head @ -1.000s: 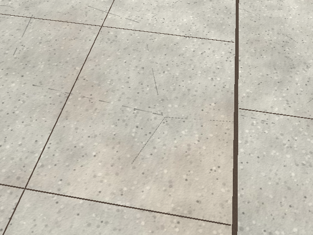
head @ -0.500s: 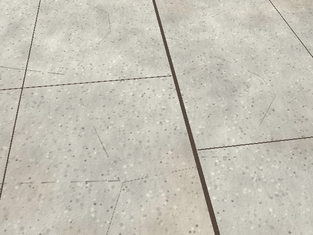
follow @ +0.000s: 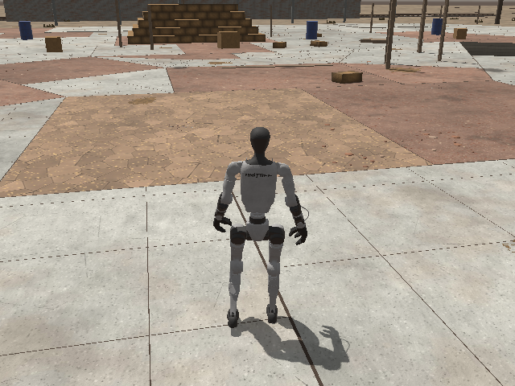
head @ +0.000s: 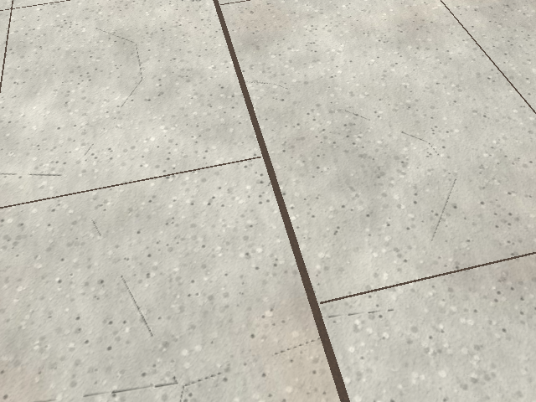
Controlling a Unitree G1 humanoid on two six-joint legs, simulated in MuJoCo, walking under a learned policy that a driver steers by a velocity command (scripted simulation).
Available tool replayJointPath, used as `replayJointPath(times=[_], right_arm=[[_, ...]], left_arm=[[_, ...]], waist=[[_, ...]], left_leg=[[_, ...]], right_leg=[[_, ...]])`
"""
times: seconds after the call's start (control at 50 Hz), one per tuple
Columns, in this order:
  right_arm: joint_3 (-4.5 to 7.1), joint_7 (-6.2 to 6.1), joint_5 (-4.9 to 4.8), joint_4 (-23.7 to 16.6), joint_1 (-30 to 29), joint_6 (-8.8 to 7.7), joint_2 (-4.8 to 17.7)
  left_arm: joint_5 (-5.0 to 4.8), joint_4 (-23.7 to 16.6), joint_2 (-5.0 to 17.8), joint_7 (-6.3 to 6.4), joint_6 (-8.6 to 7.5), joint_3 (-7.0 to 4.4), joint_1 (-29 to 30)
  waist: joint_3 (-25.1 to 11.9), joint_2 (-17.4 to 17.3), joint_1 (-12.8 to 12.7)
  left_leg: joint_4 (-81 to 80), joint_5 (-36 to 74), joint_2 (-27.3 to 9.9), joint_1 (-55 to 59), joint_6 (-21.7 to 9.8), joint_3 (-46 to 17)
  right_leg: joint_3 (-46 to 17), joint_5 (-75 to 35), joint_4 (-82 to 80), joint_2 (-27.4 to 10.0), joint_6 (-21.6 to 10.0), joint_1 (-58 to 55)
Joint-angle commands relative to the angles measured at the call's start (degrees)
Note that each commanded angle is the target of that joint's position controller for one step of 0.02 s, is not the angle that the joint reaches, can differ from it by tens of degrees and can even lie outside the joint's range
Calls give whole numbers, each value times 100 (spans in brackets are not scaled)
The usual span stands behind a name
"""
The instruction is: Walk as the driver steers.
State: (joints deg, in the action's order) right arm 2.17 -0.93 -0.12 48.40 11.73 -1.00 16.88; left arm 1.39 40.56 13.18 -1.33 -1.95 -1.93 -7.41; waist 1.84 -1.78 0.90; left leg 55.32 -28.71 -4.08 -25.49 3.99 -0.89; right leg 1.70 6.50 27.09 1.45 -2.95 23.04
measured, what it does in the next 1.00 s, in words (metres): steps on the spot: left foot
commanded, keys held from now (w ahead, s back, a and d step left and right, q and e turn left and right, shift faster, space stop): no key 0.86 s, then w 0.14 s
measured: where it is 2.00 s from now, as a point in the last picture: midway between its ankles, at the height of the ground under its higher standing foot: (271, 350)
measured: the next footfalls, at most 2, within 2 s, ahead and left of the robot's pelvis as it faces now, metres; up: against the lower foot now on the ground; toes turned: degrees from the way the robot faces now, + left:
left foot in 0.14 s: +0.09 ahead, +0.15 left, +0.00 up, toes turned +1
right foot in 1.54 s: +0.48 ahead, -0.09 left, +0.00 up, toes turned -2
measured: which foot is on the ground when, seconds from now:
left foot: up 0.00-0.12, down 0.14-1.00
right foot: down 0.00-1.00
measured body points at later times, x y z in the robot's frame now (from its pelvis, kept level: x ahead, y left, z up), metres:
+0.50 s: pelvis +0.07 +0.02 +0.00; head +0.08 +0.02 +0.45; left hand +0.17 +0.28 -0.13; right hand +0.16 -0.23 -0.14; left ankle +0.05 +0.15 -0.73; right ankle +0.08 -0.10 -0.73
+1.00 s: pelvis +0.08 +0.02 +0.00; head +0.08 +0.02 +0.45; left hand +0.13 +0.28 -0.15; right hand +0.12 -0.24 -0.15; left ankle +0.05 +0.15 -0.73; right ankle +0.08 -0.10 -0.73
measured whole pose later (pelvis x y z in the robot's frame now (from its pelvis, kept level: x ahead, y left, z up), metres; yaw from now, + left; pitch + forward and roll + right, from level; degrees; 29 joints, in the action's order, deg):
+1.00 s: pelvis +0.08 +0.02 +0.00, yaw +0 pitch -1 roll +0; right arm 1.7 -2.4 -0.6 60.5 14.5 -0.7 13.1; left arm -1.0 61.8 12.6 1.9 -0.1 -2.8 -11.4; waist 0.2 -0.4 0.1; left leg 34.3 -25.1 -1.3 -11.7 -1.0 -0.2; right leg 1.0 21.0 33.4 0.0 -1.8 13.8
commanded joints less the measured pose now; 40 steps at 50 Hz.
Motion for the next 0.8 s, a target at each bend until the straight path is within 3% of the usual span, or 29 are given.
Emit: replayJointPath(times=[0.02,0.08,0.12,0.14,0.16,0.18,0.2,0.24,0.28,0.4,0.8], right_arm=[[44,-93,52,-26,760,116,227],[54,-71,82,9,569,164,258],[54,-49,211,-49,369,175,296],[72,-67,235,-168,230,165,501],[159,-104,157,-211,-14,168,897],[138,-83,128,-148,-142,148,661],[74,-69,153,-137,-217,104,426],[26,-50,143,-80,-264,4,291],[27,-53,89,28,-104,-64,310],[26,-76,51,242,-29,-43,319],[28,-133,44,896,3,73,216]], left_arm=[[46,-259,741,58,-62,-216,330],[-24,-111,685,114,13,-181,381],[-31,62,457,111,38,-91,205],[5,165,393,113,46,-64,28],[7,207,453,115,45,-100,-296],[6,247,469,161,69,-99,-225],[-26,262,572,198,88,-135,-128],[-28,361,567,245,126,-151,-186],[-23,467,535,240,113,-156,-250],[-99,776,507,238,99,-171,-242],[-133,1707,567,346,226,-152,-93]], waist=[[-1078,936,237],[-993,891,227],[-639,707,220],[-347,438,108],[-105,-260,-228],[-30,-596,-189],[79,-617,-160],[16,-556,-161],[-171,-292,-104],[-432,80,-33],[-163,154,-67]], left_leg=[[-934,686,-56,933,9,-13],[-1905,1728,50,1562,-135,82],[-2608,2108,25,1923,-317,8],[-3013,2131,-314,1822,-475,-386],[-3076,1404,-489,1279,-660,-483],[-3362,214,-343,509,-695,-489],[-3499,4,-237,231,-593,-445],[-3397,642,-145,370,-420,-324],[-3173,1290,-104,729,-387,-254],[-2893,2332,-11,1158,-441,-132],[-3106,2285,173,1318,-396,59]], right_leg=[[-978,-1914,-950,-1321,-1105,-341],[-948,89,-1031,-1217,-886,-73],[-886,1828,-1021,-888,-416,277],[-810,2313,-828,-669,-131,375],[-498,2110,-648,-313,83,210],[-267,1547,-403,-190,198,-470],[-253,1234,-234,-200,192,-755],[-305,821,-155,-267,101,-895],[-332,407,-140,-310,59,-931],[-303,-504,10,-348,87,-1172],[-260,-439,-161,-372,125,-1356]])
